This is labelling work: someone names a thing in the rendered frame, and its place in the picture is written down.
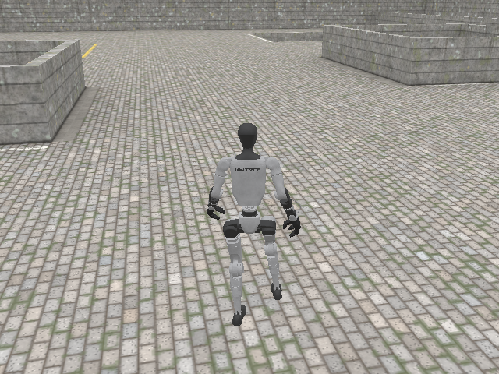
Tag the robot head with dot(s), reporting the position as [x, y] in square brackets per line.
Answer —
[248, 135]

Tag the robot right shin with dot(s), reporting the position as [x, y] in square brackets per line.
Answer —
[274, 267]

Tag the robot right upper arm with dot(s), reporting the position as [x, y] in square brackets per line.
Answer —
[277, 177]

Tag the robot right forearm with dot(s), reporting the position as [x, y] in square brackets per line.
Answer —
[288, 207]

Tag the left robot hand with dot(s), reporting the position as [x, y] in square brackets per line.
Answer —
[212, 215]

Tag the right robot hand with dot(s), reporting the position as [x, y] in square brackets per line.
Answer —
[294, 224]

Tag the robot left forearm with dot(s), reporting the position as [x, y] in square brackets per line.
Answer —
[212, 202]

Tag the robot left upper arm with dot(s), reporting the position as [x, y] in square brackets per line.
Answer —
[219, 177]

